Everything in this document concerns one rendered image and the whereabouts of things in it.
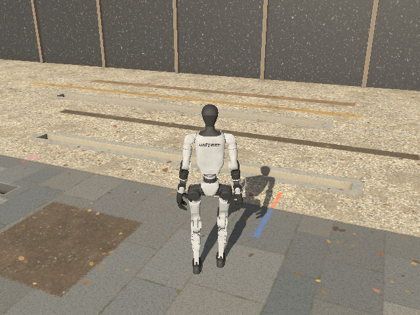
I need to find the right robot upper arm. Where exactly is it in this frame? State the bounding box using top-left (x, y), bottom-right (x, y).
top-left (224, 133), bottom-right (238, 170)

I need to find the robot left forearm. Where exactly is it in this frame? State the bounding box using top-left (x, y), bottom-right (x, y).
top-left (177, 161), bottom-right (189, 194)

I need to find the left robot upper arm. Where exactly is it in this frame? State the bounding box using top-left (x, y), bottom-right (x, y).
top-left (182, 133), bottom-right (196, 170)

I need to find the robot right forearm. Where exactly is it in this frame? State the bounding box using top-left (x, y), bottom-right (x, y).
top-left (231, 160), bottom-right (242, 194)

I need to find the left robot hand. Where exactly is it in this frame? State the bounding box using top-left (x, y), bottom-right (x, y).
top-left (177, 192), bottom-right (192, 210)

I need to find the robot left foot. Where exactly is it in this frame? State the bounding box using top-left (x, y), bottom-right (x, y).
top-left (192, 257), bottom-right (201, 274)

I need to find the right robot hand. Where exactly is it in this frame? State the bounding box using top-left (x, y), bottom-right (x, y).
top-left (227, 193), bottom-right (243, 212)

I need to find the robot torso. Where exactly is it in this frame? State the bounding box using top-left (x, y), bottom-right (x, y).
top-left (195, 130), bottom-right (225, 197)

